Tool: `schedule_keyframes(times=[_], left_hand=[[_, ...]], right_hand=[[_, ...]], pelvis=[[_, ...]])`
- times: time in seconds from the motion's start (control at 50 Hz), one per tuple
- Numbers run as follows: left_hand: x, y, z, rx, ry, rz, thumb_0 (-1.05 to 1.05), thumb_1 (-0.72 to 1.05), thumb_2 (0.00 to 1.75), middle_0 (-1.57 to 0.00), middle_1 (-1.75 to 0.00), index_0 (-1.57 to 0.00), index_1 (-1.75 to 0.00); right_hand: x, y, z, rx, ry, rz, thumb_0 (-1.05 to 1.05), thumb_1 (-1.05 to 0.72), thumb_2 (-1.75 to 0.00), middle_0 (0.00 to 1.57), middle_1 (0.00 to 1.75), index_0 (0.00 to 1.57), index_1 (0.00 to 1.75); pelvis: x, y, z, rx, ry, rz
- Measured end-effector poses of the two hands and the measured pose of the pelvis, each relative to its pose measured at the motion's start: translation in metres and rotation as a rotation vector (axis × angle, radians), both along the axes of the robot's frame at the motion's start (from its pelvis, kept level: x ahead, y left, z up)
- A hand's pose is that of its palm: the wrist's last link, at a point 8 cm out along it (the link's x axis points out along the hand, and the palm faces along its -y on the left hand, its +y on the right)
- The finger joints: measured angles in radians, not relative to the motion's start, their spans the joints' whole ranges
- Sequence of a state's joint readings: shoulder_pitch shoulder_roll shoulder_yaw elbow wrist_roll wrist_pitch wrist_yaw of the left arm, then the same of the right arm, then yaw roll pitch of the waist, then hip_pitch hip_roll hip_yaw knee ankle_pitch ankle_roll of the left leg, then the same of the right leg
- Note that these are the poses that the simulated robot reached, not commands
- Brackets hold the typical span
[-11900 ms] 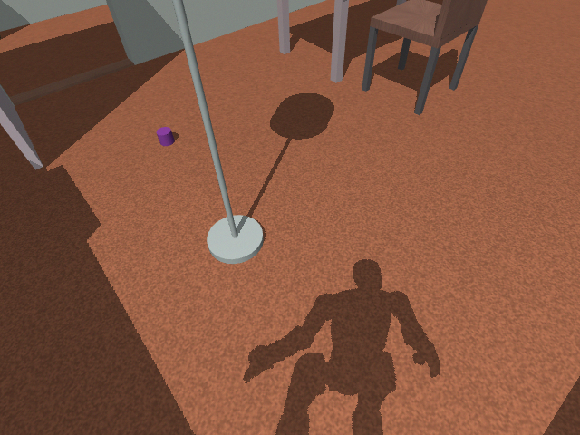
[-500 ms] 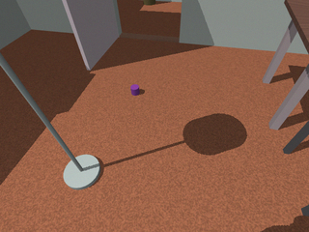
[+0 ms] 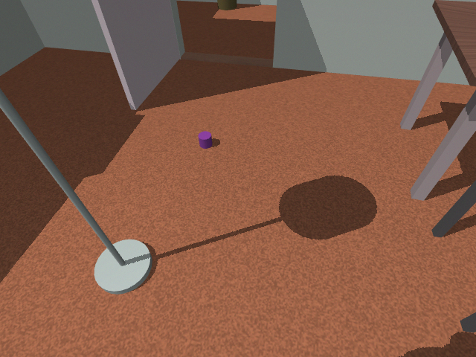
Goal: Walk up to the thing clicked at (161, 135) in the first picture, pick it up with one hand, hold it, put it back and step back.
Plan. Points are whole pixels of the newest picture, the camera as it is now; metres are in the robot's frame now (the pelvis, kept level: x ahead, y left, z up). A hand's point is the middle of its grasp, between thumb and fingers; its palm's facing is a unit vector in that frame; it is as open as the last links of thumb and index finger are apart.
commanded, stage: stand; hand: left
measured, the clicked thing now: (205, 139) +1.48 +0.24 -0.74
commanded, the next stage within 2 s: walk up in 0.86 s
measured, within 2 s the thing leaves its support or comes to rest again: neither
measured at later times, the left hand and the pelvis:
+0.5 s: hand out of the picture +0.07 +0.26 -0.16, palm faces -0.03 -0.94 -0.34, open 7.3 cm; pelvis +0.00 +0.00 +0.00, yaw +0 degrees
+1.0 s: hand out of the picture +0.07 +0.28 -0.15, palm faces +0.04 -0.94 -0.34, open 7.3 cm; pelvis +0.02 +0.01 -0.01, yaw +2 degrees
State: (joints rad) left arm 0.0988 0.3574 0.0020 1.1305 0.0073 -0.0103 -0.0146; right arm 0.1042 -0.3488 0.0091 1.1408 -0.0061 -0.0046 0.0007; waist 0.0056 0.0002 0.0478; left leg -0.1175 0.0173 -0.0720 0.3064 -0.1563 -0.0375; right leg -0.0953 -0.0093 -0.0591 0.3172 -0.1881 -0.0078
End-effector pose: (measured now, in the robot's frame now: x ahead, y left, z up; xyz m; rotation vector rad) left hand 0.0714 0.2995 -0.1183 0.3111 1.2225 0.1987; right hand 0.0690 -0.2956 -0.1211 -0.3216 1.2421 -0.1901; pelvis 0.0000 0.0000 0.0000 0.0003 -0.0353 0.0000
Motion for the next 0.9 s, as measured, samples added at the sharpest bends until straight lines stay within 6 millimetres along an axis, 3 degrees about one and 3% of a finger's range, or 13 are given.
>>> schedule_keyframes(times=[0.9], left_hand=[[-0.0017, 0.0075, 0.0002, -0.010, 0.001, 0.000, 0.00, 0.91, 0.90, -0.20, -0.30, -0.21, -0.30]], right_hand=[[-0.0013, 0.0029, 0.0019, 0.006, -0.010, 0.000, 0.00, -0.90, -0.90, 0.20, 0.30, 0.21, 0.30]], pelvis=[[0.0039, 0.0044, -0.0003, 0.002, 0.004, -0.005]])
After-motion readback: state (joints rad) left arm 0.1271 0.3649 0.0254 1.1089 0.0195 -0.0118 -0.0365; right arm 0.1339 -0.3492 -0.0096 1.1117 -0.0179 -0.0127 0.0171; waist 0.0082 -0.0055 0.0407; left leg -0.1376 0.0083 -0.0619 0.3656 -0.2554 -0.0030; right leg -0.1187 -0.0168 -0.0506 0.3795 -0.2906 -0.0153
